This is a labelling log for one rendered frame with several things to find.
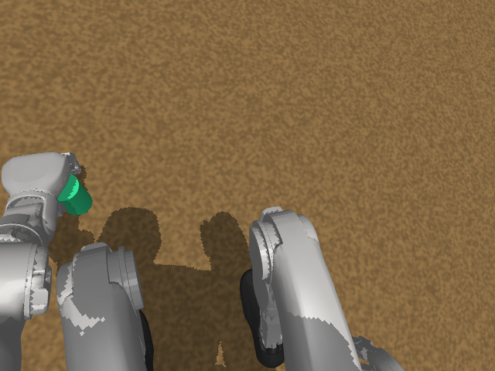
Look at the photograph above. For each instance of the right robot hand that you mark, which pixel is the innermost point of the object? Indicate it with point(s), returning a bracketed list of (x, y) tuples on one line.
[(378, 358)]

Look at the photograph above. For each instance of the left robot arm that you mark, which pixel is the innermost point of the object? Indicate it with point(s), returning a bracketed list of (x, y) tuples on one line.
[(26, 227)]

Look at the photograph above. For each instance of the right robot foot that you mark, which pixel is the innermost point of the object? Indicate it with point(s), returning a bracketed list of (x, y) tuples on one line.
[(269, 357)]

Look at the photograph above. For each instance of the left robot foot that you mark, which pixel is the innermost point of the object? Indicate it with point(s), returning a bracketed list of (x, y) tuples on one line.
[(149, 350)]

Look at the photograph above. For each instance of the left robot hand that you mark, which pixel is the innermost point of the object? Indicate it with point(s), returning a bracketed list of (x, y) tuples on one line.
[(46, 172)]

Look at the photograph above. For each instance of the can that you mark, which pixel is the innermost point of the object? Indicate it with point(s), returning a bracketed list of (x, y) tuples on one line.
[(75, 197)]

